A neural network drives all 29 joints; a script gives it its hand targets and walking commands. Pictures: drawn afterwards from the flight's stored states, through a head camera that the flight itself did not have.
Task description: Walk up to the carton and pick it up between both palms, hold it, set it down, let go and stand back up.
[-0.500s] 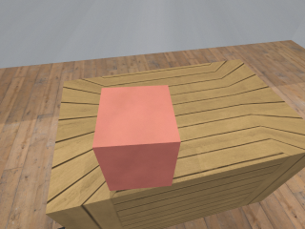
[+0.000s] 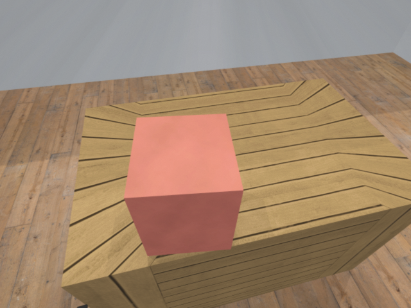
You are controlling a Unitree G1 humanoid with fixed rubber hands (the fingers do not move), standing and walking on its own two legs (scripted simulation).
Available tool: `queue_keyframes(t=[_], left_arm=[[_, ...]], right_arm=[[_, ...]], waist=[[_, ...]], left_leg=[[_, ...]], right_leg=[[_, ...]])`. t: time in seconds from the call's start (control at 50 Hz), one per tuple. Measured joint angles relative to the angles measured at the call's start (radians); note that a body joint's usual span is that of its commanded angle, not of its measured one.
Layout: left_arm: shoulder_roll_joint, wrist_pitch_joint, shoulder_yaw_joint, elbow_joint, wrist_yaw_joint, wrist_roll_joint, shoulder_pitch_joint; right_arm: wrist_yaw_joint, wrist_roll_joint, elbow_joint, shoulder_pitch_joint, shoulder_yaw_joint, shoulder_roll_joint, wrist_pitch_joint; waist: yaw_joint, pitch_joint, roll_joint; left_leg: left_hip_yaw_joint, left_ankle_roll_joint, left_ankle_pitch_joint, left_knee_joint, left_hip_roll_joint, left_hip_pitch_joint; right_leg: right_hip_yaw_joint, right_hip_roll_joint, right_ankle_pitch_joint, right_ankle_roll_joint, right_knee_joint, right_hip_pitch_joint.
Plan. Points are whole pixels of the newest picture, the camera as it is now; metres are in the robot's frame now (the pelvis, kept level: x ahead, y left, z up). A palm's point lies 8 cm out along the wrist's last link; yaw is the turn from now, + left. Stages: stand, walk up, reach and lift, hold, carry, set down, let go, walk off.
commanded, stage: walk up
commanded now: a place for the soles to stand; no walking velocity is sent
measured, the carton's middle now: (185, 186) +0.40 +0.05 -0.01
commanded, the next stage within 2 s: none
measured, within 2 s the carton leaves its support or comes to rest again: neither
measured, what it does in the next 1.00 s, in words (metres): steps to the right: right foot, then left foot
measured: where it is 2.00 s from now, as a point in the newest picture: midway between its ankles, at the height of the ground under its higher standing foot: outside the picture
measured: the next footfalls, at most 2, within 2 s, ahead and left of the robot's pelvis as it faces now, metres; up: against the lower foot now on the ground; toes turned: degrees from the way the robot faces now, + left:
right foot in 0.26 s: -0.05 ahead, -0.14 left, +0.00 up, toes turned -1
left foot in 0.66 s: +0.00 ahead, -0.02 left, +0.00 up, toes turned +4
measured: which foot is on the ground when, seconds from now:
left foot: down 0.00-0.28, up 0.30-0.64, down 0.66-0.96, up 0.98-1.00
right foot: down 0.00-0.02, up 0.04-0.24, down 0.26-0.74, up 0.76-0.92, down 0.94-1.00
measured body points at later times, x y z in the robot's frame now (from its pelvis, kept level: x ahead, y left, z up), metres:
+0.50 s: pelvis -0.05 -0.11 -0.02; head +0.05 -0.13 +0.42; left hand -0.01 +0.20 -0.14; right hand +0.05 -0.38 -0.17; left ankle -0.03 +0.03 -0.69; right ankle -0.09 -0.14 -0.72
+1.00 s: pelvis -0.03 -0.14 -0.03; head +0.04 -0.18 +0.41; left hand +0.05 +0.19 -0.12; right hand +0.10 -0.39 -0.19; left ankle -0.05 -0.02 -0.70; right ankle -0.01 -0.26 -0.72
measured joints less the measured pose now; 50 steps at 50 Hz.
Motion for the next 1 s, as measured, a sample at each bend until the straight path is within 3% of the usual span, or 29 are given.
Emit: queue_keyframes(t=[0.06, 0.16, 0.22, 0.26, 0.28, 0.32, 0.36, 0.46, 0.66, 0.7, 0.72, 0.76, 0.78, 0.84, 0.88, 0.92, 0.96, 1.0], left_arm=[[0.012, 0.049, 0.000, -0.012, 0.000, 0.000, -0.031], [0.053, 0.095, 0.000, -0.070, -0.004, 0.000, -0.062], [0.072, 0.097, 0.000, -0.092, -0.011, 0.000, -0.065], [0.078, 0.097, 0.000, -0.100, -0.013, 0.000, -0.065], [0.073, 0.097, 0.000, -0.100, -0.013, 0.000, -0.066], [0.054, 0.096, 0.000, -0.100, -0.013, 0.000, -0.059], [0.041, 0.095, 0.000, -0.100, -0.013, 0.000, -0.031], [0.035, 0.095, 0.000, -0.100, 0.008, 0.000, 0.045], [0.035, 0.066, 0.000, -0.101, 0.048, 0.000, 0.124], [0.035, 0.063, 0.000, -0.101, 0.051, 0.000, 0.129], [0.036, 0.063, 0.000, -0.100, 0.051, 0.000, 0.122], [0.033, 0.063, 0.000, -0.100, 0.051, 0.000, 0.103], [0.032, 0.063, 0.000, -0.100, 0.051, 0.000, 0.098], [0.036, 0.048, 0.000, -0.101, 0.049, 0.000, 0.069], [0.046, 0.030, 0.000, -0.105, 0.045, 0.000, 0.032], [0.058, 0.011, 0.000, -0.115, 0.045, 0.000, -0.001], [0.068, -0.016, 0.000, -0.126, 0.052, 0.000, -0.017], [0.062, -0.026, 0.000, -0.127, 0.067, 0.000, -0.003]], right_arm=[[-0.021, 0.000, -0.037, 0.000, 0.000, -0.005, -0.006], [-0.057, 0.000, -0.096, 0.000, 0.000, -0.031, -0.017], [-0.069, 0.000, -0.127, 0.000, 0.000, -0.057, -0.016], [-0.073, 0.000, -0.146, 0.000, 0.000, -0.076, -0.016], [-0.073, 0.000, -0.153, -0.006, 0.000, -0.089, -0.016], [-0.076, 0.000, -0.160, -0.012, 0.000, -0.104, -0.010], [-0.076, 0.000, -0.155, -0.012, 0.000, -0.104, -0.003], [-0.060, 0.000, -0.170, -0.012, 0.000, -0.105, 0.003], [-0.030, 0.000, -0.161, -0.011, 0.000, -0.105, 0.047], [-0.023, 0.000, -0.163, -0.011, 0.000, -0.105, 0.048], [-0.020, 0.000, -0.167, -0.011, 0.000, -0.105, 0.048], [-0.020, 0.000, -0.166, -0.011, 0.000, -0.110, 0.048], [-0.023, 0.000, -0.162, -0.011, 0.000, -0.110, 0.048], [-0.033, 0.000, -0.160, -0.011, 0.000, -0.110, 0.048], [-0.034, 0.000, -0.170, -0.012, 0.000, -0.110, 0.048], [-0.026, 0.000, -0.184, -0.012, 0.001, -0.110, 0.049], [-0.016, 0.000, -0.211, -0.014, 0.000, -0.111, 0.055], [-0.011, 0.000, -0.232, -0.020, 0.000, -0.118, 0.067]], waist=[[-0.001, 0.039, -0.002], [0.000, 0.104, -0.017], [0.000, 0.112, -0.031], [0.006, 0.111, -0.038], [0.011, 0.126, -0.028], [0.010, 0.168, -0.003], [0.005, 0.174, -0.004], [0.031, 0.173, -0.001], [0.053, 0.165, 0.012], [0.054, 0.162, 0.007], [0.051, 0.175, -0.002], [0.032, 0.194, 0.000], [0.023, 0.194, 0.006], [-0.002, 0.190, 0.031], [-0.008, 0.190, 0.041], [-0.007, 0.185, 0.046], [-0.006, 0.195, 0.055], [-0.005, 0.208, 0.085]], left_leg=[[-0.001, 0.004, 0.010, 0.000, 0.001, -0.002], [-0.001, -0.007, 0.038, 0.000, 0.006, -0.045], [-0.001, -0.036, 0.061, 0.001, 0.007, -0.107], [0.000, -0.058, 0.073, 0.013, 0.009, -0.161], [-0.004, -0.059, 0.074, 0.027, 0.021, -0.180], [-0.017, -0.024, -0.016, 0.120, 0.017, -0.205], [-0.017, 0.000, -0.084, 0.216, -0.022, -0.231], [-0.018, 0.021, -0.099, 0.328, -0.062, -0.240], [-0.019, 0.052, -0.101, 0.326, -0.058, -0.149], [-0.019, 0.061, -0.162, 0.273, -0.054, -0.111], [-0.018, 0.053, -0.181, 0.243, -0.062, -0.086], [-0.019, 0.063, -0.159, 0.228, -0.073, -0.054], [-0.019, 0.071, -0.157, 0.224, -0.073, -0.035], [-0.018, 0.081, -0.157, 0.200, -0.072, 0.023], [-0.017, 0.065, -0.158, 0.198, -0.074, 0.033], [-0.016, 0.047, -0.155, 0.200, -0.082, 0.015], [-0.020, 0.039, -0.152, 0.235, -0.087, -0.020], [-0.055, 0.033, -0.158, 0.340, -0.106, -0.068]], right_leg=[[-0.001, 0.003, -0.029, 0.000, 0.043, -0.014], [0.004, 0.011, -0.152, 0.000, 0.279, -0.077], [0.005, -0.011, -0.162, 0.000, 0.276, -0.076], [0.006, -0.028, -0.150, -0.001, 0.177, -0.054], [0.001, -0.016, -0.192, -0.034, 0.147, -0.049], [-0.019, 0.004, -0.189, -0.068, 0.153, -0.048], [-0.035, 0.002, -0.175, -0.083, 0.153, -0.048], [-0.063, 0.035, -0.175, -0.093, 0.153, -0.039], [-0.184, 0.104, -0.221, -0.093, 0.153, 0.038], [-0.193, 0.106, -0.223, -0.093, 0.156, 0.041], [-0.195, 0.091, -0.212, -0.072, 0.184, 0.037], [-0.157, 0.083, -0.182, 0.011, 0.371, -0.016], [-0.125, 0.089, -0.230, 0.024, 0.456, -0.038], [-0.040, 0.076, -0.329, 0.026, 0.518, -0.056], [0.001, 0.035, -0.353, 0.026, 0.490, -0.058], [0.021, -0.016, -0.283, 0.026, 0.365, -0.054], [0.017, -0.046, -0.090, 0.025, 0.204, -0.034], [0.006, -0.038, -0.166, 0.013, 0.213, -0.035]])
